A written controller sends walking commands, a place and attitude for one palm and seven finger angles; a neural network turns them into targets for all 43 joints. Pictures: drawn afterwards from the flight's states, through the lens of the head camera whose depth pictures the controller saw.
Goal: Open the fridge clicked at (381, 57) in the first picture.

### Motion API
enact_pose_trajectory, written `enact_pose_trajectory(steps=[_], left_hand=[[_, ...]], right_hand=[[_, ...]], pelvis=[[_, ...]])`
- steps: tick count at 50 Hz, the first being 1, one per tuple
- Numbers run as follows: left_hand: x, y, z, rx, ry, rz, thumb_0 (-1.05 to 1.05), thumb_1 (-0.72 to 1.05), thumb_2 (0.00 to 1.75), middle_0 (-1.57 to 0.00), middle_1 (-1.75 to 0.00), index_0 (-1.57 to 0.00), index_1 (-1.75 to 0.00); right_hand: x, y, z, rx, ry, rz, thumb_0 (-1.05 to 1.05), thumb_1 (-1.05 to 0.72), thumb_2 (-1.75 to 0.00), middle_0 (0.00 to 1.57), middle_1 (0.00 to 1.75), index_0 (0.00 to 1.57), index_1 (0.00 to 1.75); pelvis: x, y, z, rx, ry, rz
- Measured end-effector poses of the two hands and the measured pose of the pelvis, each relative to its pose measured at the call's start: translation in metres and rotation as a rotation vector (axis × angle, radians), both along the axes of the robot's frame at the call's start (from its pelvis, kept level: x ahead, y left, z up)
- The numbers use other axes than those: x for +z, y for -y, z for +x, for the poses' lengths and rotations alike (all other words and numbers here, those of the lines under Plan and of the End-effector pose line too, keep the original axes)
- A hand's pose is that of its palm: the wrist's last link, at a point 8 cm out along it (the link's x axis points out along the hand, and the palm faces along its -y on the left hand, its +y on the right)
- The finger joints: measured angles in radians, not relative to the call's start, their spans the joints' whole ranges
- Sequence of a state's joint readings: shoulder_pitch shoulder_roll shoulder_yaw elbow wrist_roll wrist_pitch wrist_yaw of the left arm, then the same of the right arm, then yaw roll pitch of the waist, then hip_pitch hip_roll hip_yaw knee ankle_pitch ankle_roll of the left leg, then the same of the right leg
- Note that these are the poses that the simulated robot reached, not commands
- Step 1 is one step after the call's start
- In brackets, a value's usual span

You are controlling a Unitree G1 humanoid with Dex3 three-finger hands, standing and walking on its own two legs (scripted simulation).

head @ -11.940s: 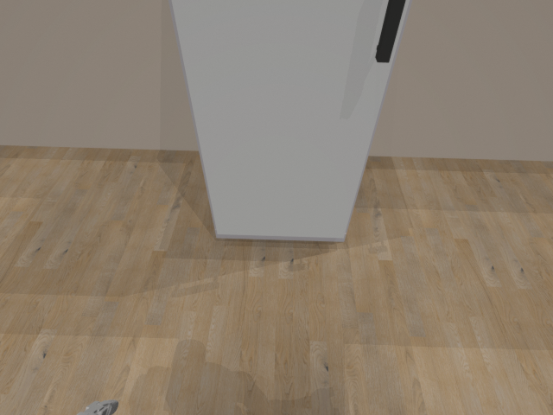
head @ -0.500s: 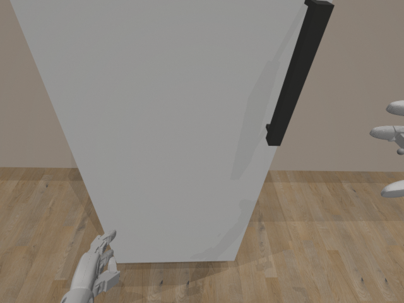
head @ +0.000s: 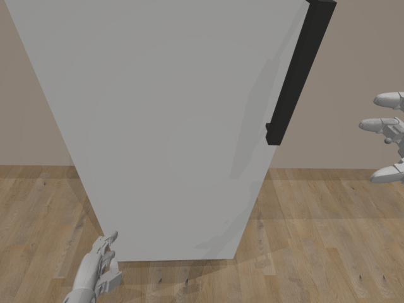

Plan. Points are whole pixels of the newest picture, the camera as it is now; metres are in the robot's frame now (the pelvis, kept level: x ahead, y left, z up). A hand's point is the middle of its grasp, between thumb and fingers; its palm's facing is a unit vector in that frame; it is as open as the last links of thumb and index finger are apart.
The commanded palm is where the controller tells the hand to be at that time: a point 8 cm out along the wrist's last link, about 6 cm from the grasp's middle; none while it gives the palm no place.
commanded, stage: move the hooked fingers beside the handle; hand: right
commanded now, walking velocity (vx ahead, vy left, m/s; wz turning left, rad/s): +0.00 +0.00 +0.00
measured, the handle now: (289, 79) +0.47 -0.16 +0.26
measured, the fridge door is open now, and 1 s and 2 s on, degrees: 0 0 0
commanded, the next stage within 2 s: none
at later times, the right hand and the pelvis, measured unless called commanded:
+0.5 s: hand (365, 129) +0.34 -0.26 +0.24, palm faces +0.05 +0.99 -0.09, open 14.0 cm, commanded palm +0.31 -0.29 +0.25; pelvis +0.01 +0.00 +0.00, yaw +1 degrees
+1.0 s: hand (342, 113) +0.39 -0.24 +0.24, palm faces +0.04 +1.00 -0.05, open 14.0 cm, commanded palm +0.36 -0.29 +0.25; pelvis +0.00 +0.00 +0.00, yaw +1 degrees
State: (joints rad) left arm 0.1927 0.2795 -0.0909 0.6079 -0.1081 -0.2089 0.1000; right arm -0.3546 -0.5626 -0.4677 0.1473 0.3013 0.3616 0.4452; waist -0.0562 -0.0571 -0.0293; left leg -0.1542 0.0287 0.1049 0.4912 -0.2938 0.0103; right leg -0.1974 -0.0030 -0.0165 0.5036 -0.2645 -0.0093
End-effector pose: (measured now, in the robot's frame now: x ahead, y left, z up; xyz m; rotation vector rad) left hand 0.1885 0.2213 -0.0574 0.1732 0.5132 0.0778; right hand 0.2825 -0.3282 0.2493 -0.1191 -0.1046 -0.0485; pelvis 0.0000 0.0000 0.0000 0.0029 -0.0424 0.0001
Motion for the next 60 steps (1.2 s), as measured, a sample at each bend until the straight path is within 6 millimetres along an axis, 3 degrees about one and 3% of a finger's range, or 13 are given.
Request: enact_pose_trajectory(steps=[12,20,33,60], left_hand=[[-0.005,-0.008,-0.012,0.048,-0.036,-0.004,0.01,0.91,0.9,-0.21,-0.3,-0.21,-0.3],[-0.006,-0.008,-0.008,0.05,-0.043,0.001,0.01,0.91,0.9,-0.21,-0.3,-0.2,-0.3],[-0.004,-0.007,-0.007,0.055,-0.047,-0.008,0.01,0.91,0.9,-0.21,-0.3,-0.21,-0.3],[-0.024,-0.037,-0.065,0.18,-0.224,0.036,0.01,0.91,0.9,-0.21,-0.3,-0.21,-0.3]], right_hand=[[0.0,-0.008,0.022,0.009,0.005,0.011,-0.01,0.5,-0.3,0.3,1.2,0.3,1.2],[-0.003,-0.013,0.025,0.006,0.0,0.025,-0.01,0.5,-0.3,0.3,1.2,0.3,1.2],[-0.002,-0.026,0.049,0.014,-0.02,0.051,-0.01,0.5,-0.3,0.3,1.2,0.3,1.2],[-0.012,-0.036,0.106,0.027,-0.074,0.083,-0.01,0.5,-0.3,0.3,1.2,0.3,1.2]], pelvis=[[0.001,0.003,0.006,0.018,-0.015,-0.003],[0.0,0.003,0.007,0.013,-0.014,-0.003],[0.001,0.0,0.005,0.014,-0.018,-0.005],[0.003,-0.001,0.007,0.03,-0.05,-0.002]])
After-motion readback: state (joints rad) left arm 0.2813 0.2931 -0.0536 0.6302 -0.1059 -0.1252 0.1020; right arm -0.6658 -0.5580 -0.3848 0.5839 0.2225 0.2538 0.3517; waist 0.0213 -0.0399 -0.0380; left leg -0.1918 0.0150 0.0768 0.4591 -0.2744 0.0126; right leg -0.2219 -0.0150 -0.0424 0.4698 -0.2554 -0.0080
